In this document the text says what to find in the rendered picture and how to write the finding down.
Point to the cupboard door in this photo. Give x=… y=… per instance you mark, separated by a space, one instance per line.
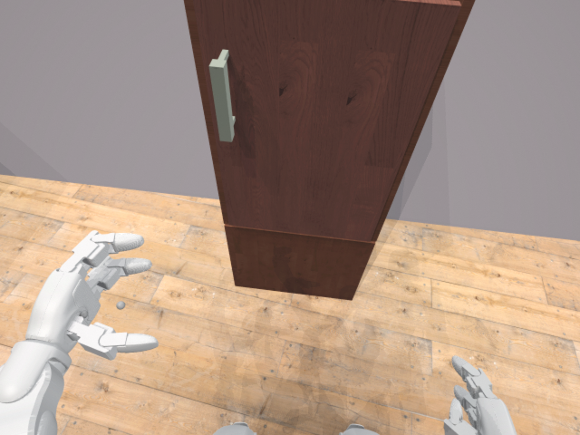
x=326 y=95

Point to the left robot forearm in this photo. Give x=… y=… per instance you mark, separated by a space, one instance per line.
x=31 y=385

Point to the handle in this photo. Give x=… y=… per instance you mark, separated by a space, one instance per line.
x=221 y=94

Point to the left robot hand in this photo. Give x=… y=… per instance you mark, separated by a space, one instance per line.
x=55 y=315

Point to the right robot hand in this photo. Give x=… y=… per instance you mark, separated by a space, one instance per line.
x=488 y=415

